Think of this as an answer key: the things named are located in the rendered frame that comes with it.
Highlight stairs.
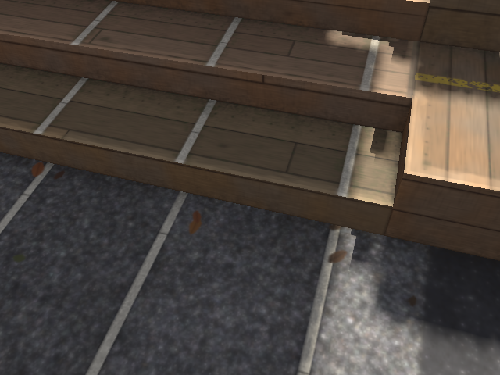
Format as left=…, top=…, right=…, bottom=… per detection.
left=0, top=0, right=430, bottom=235

